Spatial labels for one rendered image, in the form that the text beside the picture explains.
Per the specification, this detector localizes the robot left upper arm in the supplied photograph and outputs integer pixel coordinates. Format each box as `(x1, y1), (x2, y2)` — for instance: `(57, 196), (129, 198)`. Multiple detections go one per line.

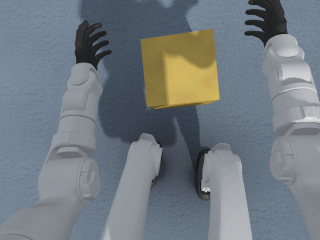
(0, 157), (101, 240)

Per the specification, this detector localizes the robot left hand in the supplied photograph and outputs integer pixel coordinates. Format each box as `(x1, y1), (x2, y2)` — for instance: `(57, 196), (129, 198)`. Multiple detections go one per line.
(74, 20), (112, 71)

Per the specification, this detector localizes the right robot forearm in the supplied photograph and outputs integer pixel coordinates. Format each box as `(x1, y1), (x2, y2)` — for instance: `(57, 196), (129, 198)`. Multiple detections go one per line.
(261, 34), (320, 137)

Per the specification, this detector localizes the left robot shin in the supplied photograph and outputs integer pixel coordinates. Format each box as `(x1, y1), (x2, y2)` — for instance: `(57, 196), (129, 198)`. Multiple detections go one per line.
(127, 133), (158, 180)

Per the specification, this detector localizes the robot left foot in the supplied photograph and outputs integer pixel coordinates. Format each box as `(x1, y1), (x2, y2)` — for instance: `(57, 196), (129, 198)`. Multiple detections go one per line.
(150, 141), (163, 189)

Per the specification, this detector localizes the robot right hand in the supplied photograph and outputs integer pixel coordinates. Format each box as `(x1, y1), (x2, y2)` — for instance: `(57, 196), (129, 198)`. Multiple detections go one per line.
(244, 0), (288, 47)

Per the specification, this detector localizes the carton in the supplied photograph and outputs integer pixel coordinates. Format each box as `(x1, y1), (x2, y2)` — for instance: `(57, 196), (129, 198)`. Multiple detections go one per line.
(140, 29), (220, 110)

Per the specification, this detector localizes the robot right upper arm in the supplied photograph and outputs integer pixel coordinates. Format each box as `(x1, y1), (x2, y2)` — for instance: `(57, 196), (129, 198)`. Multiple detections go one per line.
(269, 135), (320, 240)

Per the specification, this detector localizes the left robot forearm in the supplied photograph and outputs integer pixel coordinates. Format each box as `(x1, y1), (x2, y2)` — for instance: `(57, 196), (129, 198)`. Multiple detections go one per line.
(37, 62), (103, 197)

